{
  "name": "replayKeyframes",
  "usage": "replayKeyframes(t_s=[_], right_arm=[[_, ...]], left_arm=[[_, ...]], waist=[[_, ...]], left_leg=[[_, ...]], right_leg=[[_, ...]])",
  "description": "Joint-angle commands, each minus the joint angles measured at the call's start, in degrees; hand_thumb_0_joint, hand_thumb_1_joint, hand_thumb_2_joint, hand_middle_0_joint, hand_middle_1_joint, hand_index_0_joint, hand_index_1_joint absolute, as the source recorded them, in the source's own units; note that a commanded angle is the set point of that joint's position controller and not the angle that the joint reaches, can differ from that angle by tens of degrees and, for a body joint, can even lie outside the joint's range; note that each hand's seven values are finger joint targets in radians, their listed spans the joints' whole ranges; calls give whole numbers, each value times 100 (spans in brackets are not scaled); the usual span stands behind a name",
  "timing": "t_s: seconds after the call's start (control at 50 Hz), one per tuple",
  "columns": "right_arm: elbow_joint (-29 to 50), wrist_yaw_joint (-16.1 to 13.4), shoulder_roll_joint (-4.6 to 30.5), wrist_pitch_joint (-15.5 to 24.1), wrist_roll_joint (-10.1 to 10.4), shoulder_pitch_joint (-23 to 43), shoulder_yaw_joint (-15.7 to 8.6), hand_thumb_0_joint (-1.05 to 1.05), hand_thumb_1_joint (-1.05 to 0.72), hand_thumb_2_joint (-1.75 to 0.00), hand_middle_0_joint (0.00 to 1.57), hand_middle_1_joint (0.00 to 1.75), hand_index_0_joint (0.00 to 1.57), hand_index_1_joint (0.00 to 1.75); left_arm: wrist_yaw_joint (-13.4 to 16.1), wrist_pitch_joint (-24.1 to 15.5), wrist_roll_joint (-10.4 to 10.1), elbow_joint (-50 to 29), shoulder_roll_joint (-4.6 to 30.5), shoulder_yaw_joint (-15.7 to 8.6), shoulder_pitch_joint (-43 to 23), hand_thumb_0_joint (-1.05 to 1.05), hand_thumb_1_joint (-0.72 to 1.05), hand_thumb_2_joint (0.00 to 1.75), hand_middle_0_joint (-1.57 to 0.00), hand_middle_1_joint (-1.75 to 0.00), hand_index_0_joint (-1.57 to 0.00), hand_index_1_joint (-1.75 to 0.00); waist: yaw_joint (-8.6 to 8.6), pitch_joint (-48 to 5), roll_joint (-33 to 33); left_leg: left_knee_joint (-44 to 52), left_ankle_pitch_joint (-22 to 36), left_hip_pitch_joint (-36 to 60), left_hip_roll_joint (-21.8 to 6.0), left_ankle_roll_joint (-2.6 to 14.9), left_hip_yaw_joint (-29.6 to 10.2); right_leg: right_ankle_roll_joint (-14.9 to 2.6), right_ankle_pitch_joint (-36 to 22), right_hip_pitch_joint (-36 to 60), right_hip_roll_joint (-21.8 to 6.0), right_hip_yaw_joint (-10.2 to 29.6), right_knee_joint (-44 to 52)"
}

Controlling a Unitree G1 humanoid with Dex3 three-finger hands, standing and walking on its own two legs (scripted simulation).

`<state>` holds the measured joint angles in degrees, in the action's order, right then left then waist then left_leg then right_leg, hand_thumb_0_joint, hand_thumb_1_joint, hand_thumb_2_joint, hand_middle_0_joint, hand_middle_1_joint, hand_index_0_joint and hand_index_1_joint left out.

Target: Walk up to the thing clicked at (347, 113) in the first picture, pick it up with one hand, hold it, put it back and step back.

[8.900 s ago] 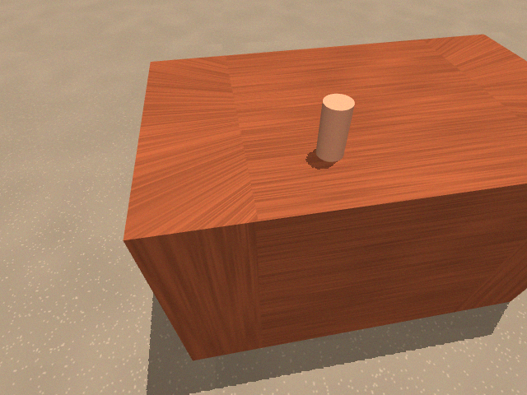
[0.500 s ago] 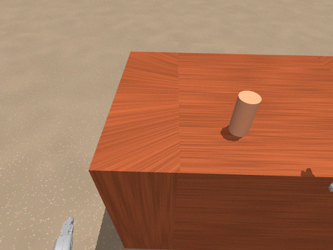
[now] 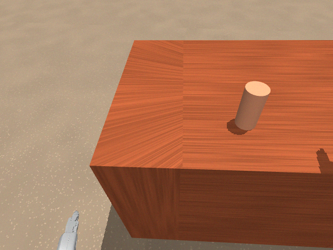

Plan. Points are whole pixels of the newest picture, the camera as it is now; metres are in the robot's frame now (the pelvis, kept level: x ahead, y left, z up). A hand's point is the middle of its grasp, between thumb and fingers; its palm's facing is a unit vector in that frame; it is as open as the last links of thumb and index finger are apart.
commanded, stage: go down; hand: right
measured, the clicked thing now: (250, 106) +0.52 -0.21 +0.05
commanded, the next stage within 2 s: approach in 1.78 s
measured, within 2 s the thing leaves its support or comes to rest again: neither
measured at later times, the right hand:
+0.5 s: hand out of the picture +0.39 -0.39 +0.16, palm faces +0.22 +0.98 +0.01, open 17.6 cm
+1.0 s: hand out of the picture +0.41 -0.40 +0.16, palm faces +0.22 +0.98 +0.02, open 17.6 cm
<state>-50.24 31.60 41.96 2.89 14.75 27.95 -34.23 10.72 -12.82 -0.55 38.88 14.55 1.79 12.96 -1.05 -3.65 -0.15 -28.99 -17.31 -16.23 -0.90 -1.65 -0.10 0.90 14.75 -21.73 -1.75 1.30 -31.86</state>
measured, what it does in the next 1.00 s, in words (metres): stands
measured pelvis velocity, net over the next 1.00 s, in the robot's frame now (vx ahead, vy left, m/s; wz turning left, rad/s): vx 0.00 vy -0.01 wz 0.02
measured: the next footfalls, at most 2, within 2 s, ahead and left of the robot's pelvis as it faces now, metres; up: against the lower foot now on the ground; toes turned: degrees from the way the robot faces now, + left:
none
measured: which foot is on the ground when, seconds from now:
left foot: down 0.00-1.00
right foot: down 0.00-1.00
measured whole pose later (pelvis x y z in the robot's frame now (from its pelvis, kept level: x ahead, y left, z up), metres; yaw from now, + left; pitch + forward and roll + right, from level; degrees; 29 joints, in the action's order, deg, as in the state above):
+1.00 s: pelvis +0.00 -0.01 -0.01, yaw +1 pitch +11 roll +3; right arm -66.5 32.6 53.3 4.8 9.3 43.4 -36.0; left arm 9.6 -12.9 0.5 32.1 15.4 3.9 14.6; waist -4.9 -4.6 -0.7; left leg -34.3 -19.3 -25.8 0.0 -2.4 -0.3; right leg 0.1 18.7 -32.8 -2.5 1.5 -40.6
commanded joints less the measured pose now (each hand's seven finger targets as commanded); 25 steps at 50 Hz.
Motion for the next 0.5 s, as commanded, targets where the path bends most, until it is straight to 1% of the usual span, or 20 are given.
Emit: replayKeyframes(t_s=[0.0,0.02,0.04,0.06,0.08,0.1,0.12,0.14,0.16,0.2,0.22,0.26,0.28,0.32,0.34,0.38,0.4,0.42,0.46,0.48], right_arm=[[884,148,2324,397,100,2262,-273,0,56,-5,4,5,4,5],[853,170,2393,422,85,2393,-259,0,57,-5,4,5,4,5],[625,203,2394,417,128,2311,-316,0,56,-5,4,5,4,5],[727,218,2582,436,94,2428,-378,0,57,-5,3,5,4,5],[609,221,2620,467,135,2514,-419,0,57,-5,4,5,4,5],[514,229,2735,503,102,2535,-462,0,58,-5,4,5,4,5],[487,231,2770,514,101,2589,-492,0,57,-5,4,5,4,5],[332,225,2779,519,75,2605,-489,0,58,-5,4,5,4,5],[375,208,2859,548,52,2628,-529,0,56,-5,4,5,5,5],[140,195,2877,565,-13,2614,-503,0,56,-5,4,5,5,5],[-233,201,2787,528,-43,2459,-438,0,57,-5,4,5,5,5],[3,179,3007,563,-104,2638,-463,0,57,-5,4,5,5,5],[-19,195,3060,574,-119,2699,-464,0,58,-5,4,5,4,5],[112,184,3161,565,-159,2811,-475,0,58,-5,4,5,4,5],[-76,196,3049,578,-108,2732,-449,0,60,-5,4,5,4,5],[174,197,3136,644,-100,2988,-477,0,58,-5,4,5,4,5],[432,183,3285,700,-104,3203,-550,0,57,-5,4,5,4,5],[196,188,3213,687,-116,3159,-519,0,58,-5,4,5,5,5],[262,186,3165,694,-83,3188,-476,0,56,-5,4,5,4,5],[117,192,3189,689,-123,3123,-481,0,56,-5,4,5,4,5]], left_arm=[[109,-304,39,-727,986,-357,-417,0,-56,5,-6,-5,-5,-6],[109,-302,48,-489,959,-336,-282,0,-56,5,-6,-6,-5,-6],[124,-339,37,-828,1079,-397,-557,0,-56,5,-5,-5,-5,-6],[138,-326,46,-610,1153,-494,-379,0,-56,6,-5,-5,-5,-6],[135,-355,38,-930,1160,-436,-573,0,-56,5,-6,-6,-5,-6],[121,-330,46,-724,1118,-408,-437,0,-56,6,-6,-6,-5,-6],[134,-351,34,-1068,1110,-355,-569,0,-56,6,-5,-6,-5,-6],[146,-358,35,-1186,1124,-364,-522,0,-56,6,-5,-6,-5,-6],[133,-340,32,-1288,1038,-255,-514,0,-56,6,-5,-6,-5,-6],[112,-300,27,-1182,855,-79,-351,0,-56,6,-5,-5,-5,-6],[123,-304,23,-1234,832,-70,-359,0,-56,6,-5,-5,-5,-6],[107,-269,54,-840,931,-247,-102,0,-56,6,-5,-5,-5,-6],[83,-281,54,-1043,885,-136,-201,0,-56,6,-5,-5,-5,-6],[70,-287,71,-917,870,-161,-120,0,-56,6,-5,-5,-5,-6],[65,-304,64,-967,873,-161,-223,0,-56,6,-5,-6,-5,-6],[66,-342,64,-1123,1031,-298,-324,0,-56,6,-5,-6,-5,-6],[66,-338,71,-1120,1044,-269,-247,0,-56,6,-5,-6,-5,-6],[85,-370,55,-1391,1011,-198,-430,0,-57,7,-5,-6,-5,-6],[104,-372,39,-1342,1014,-210,-456,0,-56,7,-5,-6,-5,-6],[85,-333,54,-974,936,-184,-109,0,-56,7,-5,-6,-5,-6]], waist=[[-141,-1446,772],[-127,-1443,928],[-164,-1551,721],[-139,-1701,921],[-152,-1790,756],[-121,-1768,801],[-154,-1967,630],[-174,-1902,513],[-108,-2053,584],[-70,-1775,535],[-125,-1516,427],[-153,-1557,861],[-154,-1558,852],[-149,-1725,1040],[-201,-1647,968],[-289,-1918,1088],[-239,-2235,1209],[-278,-2241,980],[-268,-2196,1075],[-277,-2144,1241]], left_leg=[[217,1438,-326,187,173,163],[176,1453,-381,178,180,146],[159,1471,-401,183,167,158],[100,1588,-402,169,174,148],[69,1647,-357,193,169,184],[46,1662,-382,188,173,173],[34,1734,-298,188,156,175],[11,1826,-296,198,149,194],[11,1761,-164,188,151,192],[62,1617,-203,162,134,143],[66,1545,-301,166,136,144],[30,1459,-451,157,166,103],[58,1378,-465,163,166,108],[-25,1556,-425,163,171,92],[-44,1575,-540,186,167,121],[-93,1604,-628,194,181,127],[-106,1770,-503,180,175,110],[-113,1865,-510,185,156,115],[-152,1833,-564,207,168,149],[-191,1890,-670,205,173,149]], right_leg=[[-162,-1263,1047,76,-53,223],[-150,-1317,1033,84,-48,182],[-169,-1336,1072,71,-38,124],[-160,-1501,1190,79,-31,90],[-158,-1649,1192,48,-1,28],[-161,-1687,1105,59,3,-16],[-180,-1705,1155,61,-2,-56],[-190,-1800,1114,57,2,-71],[-192,-1731,1079,70,-6,-77],[-224,-1431,794,118,-56,-59],[-240,-1311,648,120,-67,-34],[-206,-1222,662,121,-86,-39],[-205,-1159,637,116,-85,-58],[-179,-1373,705,120,-82,-130],[-170,-1464,764,88,-60,-182],[-160,-1621,959,59,-35,-249],[-166,-1812,1135,75,-42,-308],[-186,-1913,1136,75,-39,-365],[-172,-1997,1127,54,-10,-366],[-154,-2224,1188,41,-2,-419]])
